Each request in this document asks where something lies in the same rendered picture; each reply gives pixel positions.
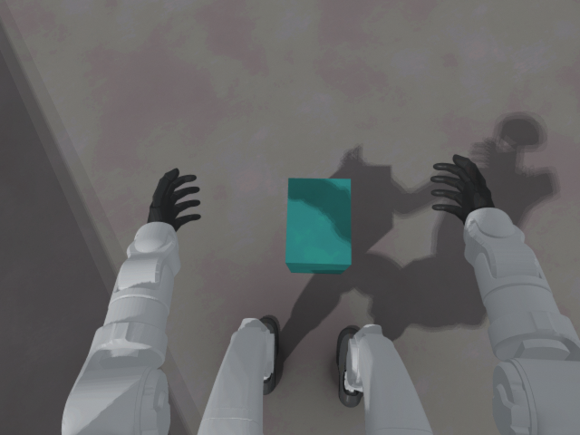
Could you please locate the right robot shin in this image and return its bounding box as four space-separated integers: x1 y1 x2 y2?
344 324 392 392

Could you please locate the right robot hand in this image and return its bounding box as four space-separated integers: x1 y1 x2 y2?
430 154 495 226

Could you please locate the left robot hand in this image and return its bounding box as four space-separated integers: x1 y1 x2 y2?
147 168 201 232

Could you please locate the robot right upper arm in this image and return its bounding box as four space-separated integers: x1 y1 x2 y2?
492 358 580 435

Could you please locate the robot left upper arm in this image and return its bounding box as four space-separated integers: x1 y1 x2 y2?
64 365 170 435

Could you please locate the robot right foot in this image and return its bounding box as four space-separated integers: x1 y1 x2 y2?
336 328 362 408

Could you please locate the robot left forearm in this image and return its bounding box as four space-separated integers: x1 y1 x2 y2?
62 222 181 435

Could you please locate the carton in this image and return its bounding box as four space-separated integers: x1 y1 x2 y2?
285 178 352 275

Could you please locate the robot right forearm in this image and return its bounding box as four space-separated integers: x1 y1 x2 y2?
463 208 580 362

